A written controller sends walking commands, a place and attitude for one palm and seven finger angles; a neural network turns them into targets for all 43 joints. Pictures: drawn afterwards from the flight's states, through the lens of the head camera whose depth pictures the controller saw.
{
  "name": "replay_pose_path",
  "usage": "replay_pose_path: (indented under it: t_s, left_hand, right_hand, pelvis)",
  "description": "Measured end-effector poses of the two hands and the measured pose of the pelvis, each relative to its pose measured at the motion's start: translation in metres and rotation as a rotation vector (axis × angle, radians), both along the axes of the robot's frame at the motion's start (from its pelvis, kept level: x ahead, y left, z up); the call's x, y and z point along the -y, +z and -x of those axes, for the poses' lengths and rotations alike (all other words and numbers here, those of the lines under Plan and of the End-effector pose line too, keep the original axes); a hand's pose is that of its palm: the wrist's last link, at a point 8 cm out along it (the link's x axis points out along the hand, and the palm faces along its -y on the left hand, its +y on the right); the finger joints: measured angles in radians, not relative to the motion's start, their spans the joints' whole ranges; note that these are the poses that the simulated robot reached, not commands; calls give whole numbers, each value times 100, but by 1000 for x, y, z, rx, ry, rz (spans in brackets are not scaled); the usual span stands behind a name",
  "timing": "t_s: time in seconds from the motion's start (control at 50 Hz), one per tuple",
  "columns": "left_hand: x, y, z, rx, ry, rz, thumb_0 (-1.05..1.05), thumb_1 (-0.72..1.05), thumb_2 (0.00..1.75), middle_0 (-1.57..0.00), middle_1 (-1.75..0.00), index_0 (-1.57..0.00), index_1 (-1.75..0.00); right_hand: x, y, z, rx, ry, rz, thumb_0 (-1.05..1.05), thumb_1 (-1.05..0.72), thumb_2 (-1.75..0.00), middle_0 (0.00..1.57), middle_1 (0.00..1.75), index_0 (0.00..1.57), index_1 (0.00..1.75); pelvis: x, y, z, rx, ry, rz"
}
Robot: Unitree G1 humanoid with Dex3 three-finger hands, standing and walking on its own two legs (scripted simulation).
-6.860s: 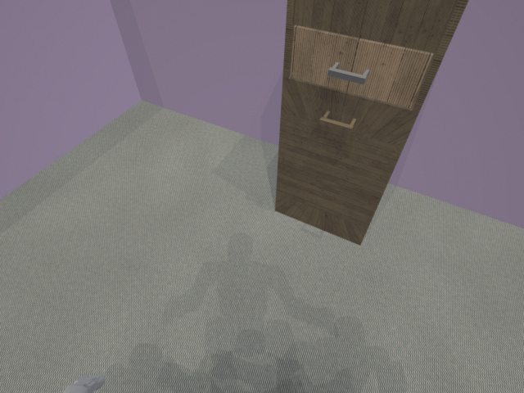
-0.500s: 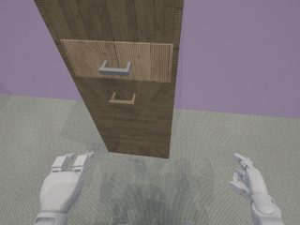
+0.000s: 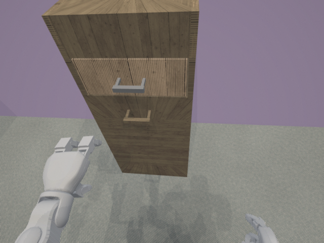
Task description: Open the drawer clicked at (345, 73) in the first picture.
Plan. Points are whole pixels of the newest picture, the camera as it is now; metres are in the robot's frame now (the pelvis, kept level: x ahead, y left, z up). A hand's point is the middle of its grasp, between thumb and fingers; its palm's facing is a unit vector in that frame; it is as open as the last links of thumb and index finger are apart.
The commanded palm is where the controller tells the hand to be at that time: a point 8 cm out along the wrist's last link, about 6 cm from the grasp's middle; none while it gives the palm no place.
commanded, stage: raise the hand with hooked fingers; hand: left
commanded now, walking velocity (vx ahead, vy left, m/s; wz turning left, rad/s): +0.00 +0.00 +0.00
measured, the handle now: (129, 85) +0.58 +0.19 +0.04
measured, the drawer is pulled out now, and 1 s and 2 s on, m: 0.00 0.00 0.00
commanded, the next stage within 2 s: move the hooked fingers above the handle in 0.98 s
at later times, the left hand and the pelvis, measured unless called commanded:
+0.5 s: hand (67, 127) +0.31 +0.25 +0.14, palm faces +0.10 -0.04 -0.99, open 13.7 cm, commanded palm +0.29 +0.25 +0.20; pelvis +0.02 +0.00 +0.02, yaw +2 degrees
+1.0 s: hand (68, 124) +0.32 +0.24 +0.16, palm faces +0.11 -0.05 -0.99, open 13.8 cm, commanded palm +0.28 +0.24 +0.21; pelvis +0.01 +0.00 +0.02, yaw +1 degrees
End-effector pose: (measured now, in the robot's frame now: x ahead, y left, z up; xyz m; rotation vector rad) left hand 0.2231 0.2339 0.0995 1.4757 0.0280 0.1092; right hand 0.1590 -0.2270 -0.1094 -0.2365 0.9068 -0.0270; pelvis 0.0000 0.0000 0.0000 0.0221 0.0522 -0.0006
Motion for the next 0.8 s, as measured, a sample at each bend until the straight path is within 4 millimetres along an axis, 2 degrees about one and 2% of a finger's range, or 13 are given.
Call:
replay_pose_path:
  t_s: [0.14, 0.3, 0.42, 0.52, 0.64, 0.8]
  left_hand:
    - [-12, 24, -19, 57, 26, -11, 0, -14, 46, -30, -97, -30, -97]
    - [-12, 57, -42, 58, 16, -22, -1, -32, 38, -31, -109, -31, -109]
    - [-14, 80, -57, 40, 6, -44, -1, -43, 33, -32, -116, -32, -116]
    - [-16, 99, -66, 40, -7, -58, -1, -47, 31, -32, -119, -32, -119]
    - [-19, 117, -79, 36, -19, -70, -1, -48, 31, -32, -120, -32, -120]
    - [-11, 109, -77, -2, -72, -44, -1, -49, 31, -32, -120, -32, -120]
  right_hand:
    - [2, 12, -27, 49, -4, 16, 1, -91, -90, 20, 30, 20, 30]
    - [-24, 33, -68, 133, 47, -41, 1, -91, -90, 20, 30, 20, 30]
    - [-39, 39, -83, 143, 93, -73, 1, -90, -90, 20, 30, 20, 30]
    - [-39, 36, -81, 115, 105, -80, 1, -90, -90, 20, 30, 20, 30]
    - [-26, 28, -67, 65, 87, -70, 1, -90, -89, 20, 30, 20, 30]
    - [-4, 21, -43, 19, 41, -49, 1, -91, -90, 20, 30, 20, 30]
  pelvis:
    - [-7, 5, -6, 19, 7, 3]
    - [-7, 12, -13, 48, 12, 7]
    - [-4, 16, -17, 60, 21, 11]
    - [-1, 18, -19, 60, 29, 13]
    - [0, 19, -19, 59, 33, 13]
    - [1, 19, -16, 47, 21, 10]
